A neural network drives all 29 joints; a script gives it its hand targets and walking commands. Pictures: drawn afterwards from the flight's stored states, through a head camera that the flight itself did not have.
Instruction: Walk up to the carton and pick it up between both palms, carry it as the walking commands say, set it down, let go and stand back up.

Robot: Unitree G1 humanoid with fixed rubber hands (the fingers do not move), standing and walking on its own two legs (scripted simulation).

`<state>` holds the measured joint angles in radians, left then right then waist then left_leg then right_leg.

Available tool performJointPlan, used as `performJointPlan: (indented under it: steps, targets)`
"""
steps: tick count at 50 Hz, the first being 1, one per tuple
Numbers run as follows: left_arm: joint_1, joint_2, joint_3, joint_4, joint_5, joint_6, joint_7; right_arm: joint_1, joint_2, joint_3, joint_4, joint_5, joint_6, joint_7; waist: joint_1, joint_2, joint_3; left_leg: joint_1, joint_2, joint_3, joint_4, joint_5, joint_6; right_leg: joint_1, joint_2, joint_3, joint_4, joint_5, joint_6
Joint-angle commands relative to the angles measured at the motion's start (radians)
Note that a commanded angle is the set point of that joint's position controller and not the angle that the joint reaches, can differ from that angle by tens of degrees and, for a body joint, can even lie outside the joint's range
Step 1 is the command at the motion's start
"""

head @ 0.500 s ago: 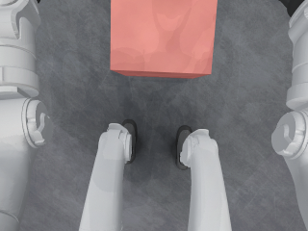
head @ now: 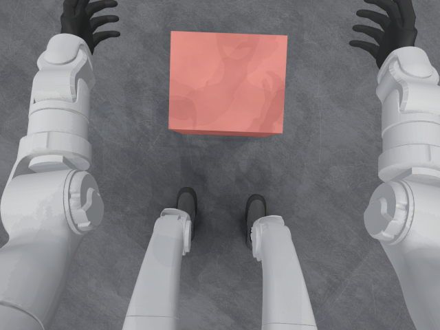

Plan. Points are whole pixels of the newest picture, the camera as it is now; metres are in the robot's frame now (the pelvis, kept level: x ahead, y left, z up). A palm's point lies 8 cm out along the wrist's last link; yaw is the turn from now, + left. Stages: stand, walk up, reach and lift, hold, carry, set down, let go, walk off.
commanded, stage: let go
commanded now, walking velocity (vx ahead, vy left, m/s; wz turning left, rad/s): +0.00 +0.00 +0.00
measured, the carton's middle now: (225, 93) +0.53 +0.01 -0.53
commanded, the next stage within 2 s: stand in 1.26 s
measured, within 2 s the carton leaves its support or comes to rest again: neither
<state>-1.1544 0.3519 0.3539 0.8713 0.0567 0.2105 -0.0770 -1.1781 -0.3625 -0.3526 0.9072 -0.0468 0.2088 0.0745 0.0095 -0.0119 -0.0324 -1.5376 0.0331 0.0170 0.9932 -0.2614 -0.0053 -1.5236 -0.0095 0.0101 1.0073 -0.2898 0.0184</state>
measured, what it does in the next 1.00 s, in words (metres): rises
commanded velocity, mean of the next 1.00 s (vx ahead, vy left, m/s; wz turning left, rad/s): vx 0.00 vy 0.00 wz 0.00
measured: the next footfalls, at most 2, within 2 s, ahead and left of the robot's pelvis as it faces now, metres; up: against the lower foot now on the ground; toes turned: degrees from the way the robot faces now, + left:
none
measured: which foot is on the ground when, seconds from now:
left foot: down 0.00-1.00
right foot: down 0.00-1.00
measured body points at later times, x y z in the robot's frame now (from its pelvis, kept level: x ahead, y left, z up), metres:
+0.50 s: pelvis +0.04 +0.00 +0.08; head +0.22 +0.01 +0.49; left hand +0.35 +0.25 -0.02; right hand +0.37 -0.23 -0.02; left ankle +0.07 +0.12 -0.63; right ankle +0.06 -0.13 -0.63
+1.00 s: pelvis +0.08 +0.00 +0.11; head +0.10 +0.00 +0.56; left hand +0.24 +0.23 +0.03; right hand +0.25 -0.23 +0.04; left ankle +0.07 +0.12 -0.63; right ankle +0.06 -0.13 -0.63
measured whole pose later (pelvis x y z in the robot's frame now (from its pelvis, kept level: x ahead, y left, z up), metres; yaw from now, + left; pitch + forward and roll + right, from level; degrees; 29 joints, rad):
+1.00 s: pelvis +0.08 +0.00 +0.11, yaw +1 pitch -4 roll +0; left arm 0.22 0.21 0.04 0.43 0.02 0.09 -0.08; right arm 0.24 -0.20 -0.04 0.42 -0.01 0.08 0.09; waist 0.01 -0.01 0.12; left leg -0.13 0.02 0.01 0.43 -0.24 -0.02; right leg -0.11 -0.02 -0.01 0.44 -0.27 0.01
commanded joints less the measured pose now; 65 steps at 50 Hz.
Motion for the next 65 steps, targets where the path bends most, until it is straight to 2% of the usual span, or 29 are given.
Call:
performJointPlan:
  steps: [1, 6, 8, 10, 16, 20, 23, 29, 36, 40, 46, 55, 63, 64, 65]
  targets:
    - [-0.096, 0.148, 0.013, -0.138, 0.016, -0.029, 0.010, -0.095, -0.138, -0.010, -0.132, -0.015, -0.030, -0.011, 0.009, 0.010, -1.072, 0.703, -0.084, 0.006, -0.008, 0.455, -0.022, 0.531, 0.075, -0.030, -0.044, 0.416, 0.021]
    - [0.155, 0.133, -0.034, -0.329, 0.003, -0.030, 0.007, 0.152, -0.116, 0.025, -0.331, -0.027, -0.032, -0.013, -0.001, 0.032, -1.228, 0.930, -0.086, -0.012, -0.049, 0.603, -0.018, 0.659, 0.073, -0.034, -0.089, 0.513, 0.018]
    - [0.234, 0.120, -0.060, -0.400, -0.018, -0.028, 0.006, 0.229, -0.114, 0.044, -0.401, -0.017, -0.036, -0.006, -0.010, 0.040, -1.200, 1.016, -0.083, -0.023, -0.072, 0.622, -0.017, 0.654, 0.075, -0.038, -0.123, 0.488, 0.016]
    - [0.322, 0.107, -0.077, -0.444, -0.031, -0.032, 0.003, 0.308, -0.100, 0.067, -0.446, -0.005, -0.043, 0.000, -0.010, 0.034, -1.131, 1.047, -0.083, -0.026, -0.106, 0.588, -0.016, 0.684, 0.075, -0.037, -0.158, 0.454, 0.015]
    - [0.582, 0.043, -0.115, -0.392, -0.044, -0.085, -0.013, 0.544, -0.025, 0.112, -0.404, 0.023, -0.086, 0.012, 0.002, 0.002, -0.738, 0.952, -0.082, -0.008, -0.237, 0.321, -0.011, 0.796, 0.060, -0.033, -0.249, 0.289, 0.008]
    - [0.711, 0.012, -0.150, -0.339, -0.048, -0.132, -0.010, 0.688, 0.013, 0.143, -0.352, 0.021, -0.128, 0.010, 0.006, 0.004, -0.549, 0.956, -0.074, -0.007, -0.311, 0.202, -0.015, 0.859, 0.046, -0.029, -0.315, 0.201, -0.004]
    - [0.797, 0.006, -0.170, -0.345, -0.056, -0.166, -0.002, 0.804, 0.028, 0.162, -0.355, 0.018, -0.159, 0.002, 0.004, 0.013, -0.497, 1.012, -0.070, -0.005, -0.353, 0.195, -0.018, 0.933, 0.038, -0.025, -0.359, 0.205, -0.005]
    - [1.003, -0.005, -0.211, -0.407, -0.075, -0.211, 0.010, 1.038, 0.042, 0.195, -0.438, 0.026, -0.212, -0.015, -0.003, 0.011, -0.430, 1.177, -0.074, -0.011, -0.423, 0.278, -0.020, 1.083, 0.040, -0.013, -0.446, 0.279, 0.003]
    - [1.234, -0.030, -0.253, -0.471, -0.065, -0.223, 0.013, 1.270, 0.066, 0.253, -0.521, 0.046, -0.223, -0.012, 0.006, 0.004, -0.235, 1.352, -0.070, -0.011, -0.534, 0.256, -0.018, 1.233, 0.047, -0.015, -0.572, 0.237, 0.007]
    - [1.305, -0.045, -0.283, -0.514, -0.055, -0.206, 0.012, 1.335, 0.065, 0.280, -0.557, 0.055, -0.207, -0.006, 0.001, 0.010, -0.084, 1.433, -0.066, -0.009, -0.591, 0.197, -0.018, 1.282, 0.049, -0.025, -0.633, 0.159, 0.003]
    - [1.320, -0.041, -0.288, -0.537, -0.034, -0.148, 0.002, 1.353, 0.067, 0.287, -0.581, 0.048, -0.156, 0.009, 0.002, 0.022, 0.087, 1.481, -0.069, -0.001, -0.626, 0.100, -0.020, 1.315, 0.045, -0.039, -0.674, 0.047, -0.008]
    - [1.328, -0.037, -0.286, -0.540, -0.034, -0.084, -0.009, 1.374, 0.068, 0.267, -0.589, 0.021, -0.096, 0.008, -0.007, 0.011, 0.089, 1.551, -0.086, 0.000, -0.601, 0.220, -0.022, 1.378, 0.053, -0.036, -0.655, 0.182, -0.010]
    - [1.324, -0.038, -0.287, -0.540, -0.035, -0.047, 0.019, 1.367, 0.062, 0.287, -0.577, 0.030, -0.073, -0.017, -0.005, 0.016, 0.060, 1.557, -0.088, 0.003, -0.587, 0.312, -0.026, 1.412, 0.059, -0.028, -0.626, 0.279, -0.003]
    - [1.393, 0.013, -0.277, -0.372, -0.013, -0.158, 0.066, 1.444, -0.008, 0.262, -0.408, -0.017, -0.169, -0.065, -0.011, 0.018, 0.083, 1.334, 0.063, -0.018, -0.604, -0.024, -0.066, 1.314, -0.083, 0.001, -0.655, -0.039, 0.042]
    - [1.420, 0.037, -0.272, -0.364, 0.007, -0.201, 0.087, 1.467, -0.024, 0.260, -0.398, -0.029, -0.208, -0.085, -0.007, 0.005, 0.136, 1.280, 0.073, -0.066, -0.632, -0.143, -0.067, 1.272, -0.095, 0.055, -0.668, -0.169, 0.046]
